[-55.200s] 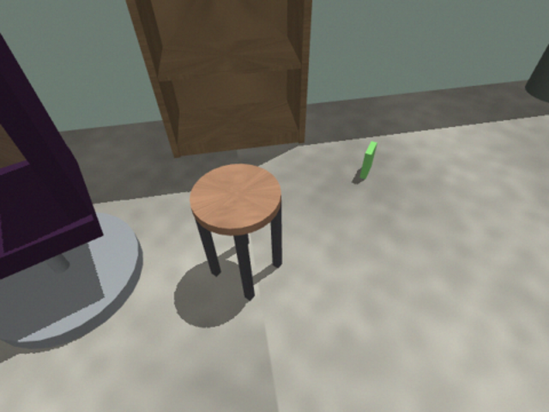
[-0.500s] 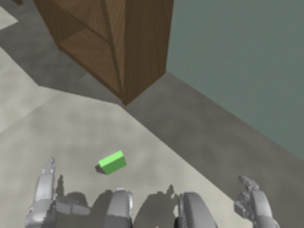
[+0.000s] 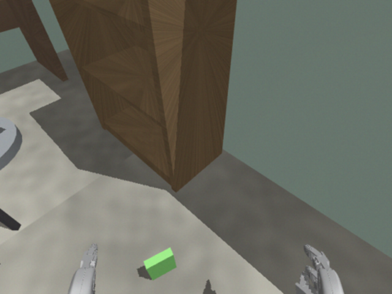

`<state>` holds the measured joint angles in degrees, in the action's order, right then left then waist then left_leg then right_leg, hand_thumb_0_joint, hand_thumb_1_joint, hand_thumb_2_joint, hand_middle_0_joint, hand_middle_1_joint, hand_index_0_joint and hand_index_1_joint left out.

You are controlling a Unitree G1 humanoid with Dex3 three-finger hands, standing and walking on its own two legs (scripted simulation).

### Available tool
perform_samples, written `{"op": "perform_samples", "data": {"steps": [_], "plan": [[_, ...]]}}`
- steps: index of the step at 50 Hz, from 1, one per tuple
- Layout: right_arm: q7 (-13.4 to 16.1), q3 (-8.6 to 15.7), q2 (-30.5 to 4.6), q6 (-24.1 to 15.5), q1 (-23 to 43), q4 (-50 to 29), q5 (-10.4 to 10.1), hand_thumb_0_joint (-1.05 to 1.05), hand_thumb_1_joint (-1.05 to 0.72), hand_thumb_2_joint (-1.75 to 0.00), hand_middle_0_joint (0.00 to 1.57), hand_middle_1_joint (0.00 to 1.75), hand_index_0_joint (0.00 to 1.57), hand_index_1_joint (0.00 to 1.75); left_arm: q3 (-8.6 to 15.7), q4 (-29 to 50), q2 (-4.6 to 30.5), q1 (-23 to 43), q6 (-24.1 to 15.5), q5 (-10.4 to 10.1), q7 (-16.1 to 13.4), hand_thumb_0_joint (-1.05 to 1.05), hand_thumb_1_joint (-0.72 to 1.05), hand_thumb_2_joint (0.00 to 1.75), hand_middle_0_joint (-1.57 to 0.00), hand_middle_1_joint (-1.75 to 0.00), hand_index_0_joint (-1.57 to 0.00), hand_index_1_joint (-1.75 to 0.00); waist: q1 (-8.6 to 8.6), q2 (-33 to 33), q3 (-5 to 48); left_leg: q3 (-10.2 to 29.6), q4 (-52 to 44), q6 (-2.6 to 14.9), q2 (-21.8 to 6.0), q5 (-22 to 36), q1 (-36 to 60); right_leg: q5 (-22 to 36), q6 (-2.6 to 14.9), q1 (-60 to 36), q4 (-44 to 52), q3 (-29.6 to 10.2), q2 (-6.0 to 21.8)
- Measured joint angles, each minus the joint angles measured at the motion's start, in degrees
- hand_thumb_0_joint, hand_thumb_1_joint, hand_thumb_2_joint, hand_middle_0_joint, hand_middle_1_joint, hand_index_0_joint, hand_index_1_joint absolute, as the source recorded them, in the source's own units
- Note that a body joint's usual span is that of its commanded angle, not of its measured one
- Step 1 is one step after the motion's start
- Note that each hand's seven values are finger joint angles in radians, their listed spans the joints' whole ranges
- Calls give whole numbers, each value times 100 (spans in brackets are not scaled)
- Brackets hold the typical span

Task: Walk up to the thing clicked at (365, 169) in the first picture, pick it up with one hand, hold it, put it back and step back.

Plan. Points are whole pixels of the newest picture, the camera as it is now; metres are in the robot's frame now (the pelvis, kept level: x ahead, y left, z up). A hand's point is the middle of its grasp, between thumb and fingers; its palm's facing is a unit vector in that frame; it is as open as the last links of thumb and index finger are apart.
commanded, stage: home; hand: left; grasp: from the side
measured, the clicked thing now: (161, 264) +0.39 +0.18 -0.63
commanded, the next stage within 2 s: stand in 1.64 s
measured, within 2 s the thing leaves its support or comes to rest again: neither
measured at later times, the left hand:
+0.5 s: hand out of the picture +0.15 +0.16 -0.05, palm faces +0.10 -0.95 -0.28, open 17.7 cm
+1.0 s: hand out of the picture +0.15 +0.16 -0.05, palm faces +0.10 -0.95 -0.28, open 17.6 cm
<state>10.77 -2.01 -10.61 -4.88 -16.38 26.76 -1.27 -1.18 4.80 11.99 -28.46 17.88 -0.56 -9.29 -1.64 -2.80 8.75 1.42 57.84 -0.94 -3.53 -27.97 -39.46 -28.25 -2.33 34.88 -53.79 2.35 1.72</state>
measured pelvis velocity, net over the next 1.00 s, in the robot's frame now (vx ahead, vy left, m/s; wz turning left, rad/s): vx -0.02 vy -0.02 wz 0.01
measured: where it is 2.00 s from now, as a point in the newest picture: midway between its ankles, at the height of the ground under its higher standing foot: outside the picture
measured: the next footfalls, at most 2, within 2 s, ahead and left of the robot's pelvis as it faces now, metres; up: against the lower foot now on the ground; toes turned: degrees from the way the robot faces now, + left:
none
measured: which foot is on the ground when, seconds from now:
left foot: down 0.00-1.00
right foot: down 0.00-1.00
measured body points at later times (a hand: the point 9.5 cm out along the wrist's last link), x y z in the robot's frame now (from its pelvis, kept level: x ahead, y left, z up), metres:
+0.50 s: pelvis -0.02 -0.02 +0.01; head +0.00 -0.02 +0.46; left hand +0.14 +0.21 -0.03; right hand +0.14 -0.26 -0.06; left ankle +0.01 +0.12 -0.68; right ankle -0.01 -0.15 -0.68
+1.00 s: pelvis -0.02 -0.02 +0.01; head -0.01 -0.02 +0.46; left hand +0.14 +0.21 -0.03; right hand +0.14 -0.26 -0.06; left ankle +0.01 +0.12 -0.68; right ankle -0.01 -0.15 -0.68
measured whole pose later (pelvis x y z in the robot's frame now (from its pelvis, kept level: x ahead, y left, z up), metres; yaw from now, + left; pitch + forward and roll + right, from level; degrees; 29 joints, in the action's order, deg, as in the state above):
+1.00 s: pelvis -0.02 -0.02 +0.01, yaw +0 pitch +7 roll -2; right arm 10.6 -1.5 -11.8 -8.2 -15.8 29.3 -0.5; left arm -0.7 0.1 11.4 -26.7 14.7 -0.3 -7.4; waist -1.4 -2.0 5.9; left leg 1.9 54.5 -2.1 -3.9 -24.3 -37.1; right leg -25.8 -1.0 33.4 -52.5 2.7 1.2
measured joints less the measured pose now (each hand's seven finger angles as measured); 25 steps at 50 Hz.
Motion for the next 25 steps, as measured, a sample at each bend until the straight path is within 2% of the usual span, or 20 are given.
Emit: {"op": "perform_samples", "data": {"steps": [9, 25], "plan": [[-40, 36, -72, -164, 82, 57, 75, 1, -90, -90, 20, 30, 20, 31, 38, -152, 0, 99, -30, 42, 89, -2, -59, 2, -5, -5, -5, -5, 39, 73, -223, 56, -143, -50, 4, 130, 131, 83, 48, -132, 95, 58, -5], [-53, 70, -144, -190, 2, 166, 64, 1, -90, -90, 20, 30, 20, 31, 63, -398, -66, 184, -164, 9, 184, -2, -58, 3, -5, -5, -5, -5, -33, 49, -272, 69, -345, -118, -34, 350, 252, 234, 128, -187, 171, 68, -49]]}}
